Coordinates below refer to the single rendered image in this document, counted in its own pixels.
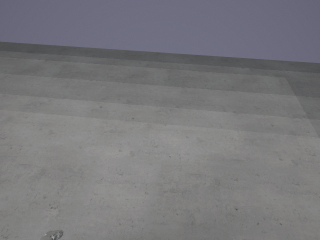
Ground robot left hand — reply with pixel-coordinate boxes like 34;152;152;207
38;230;64;240

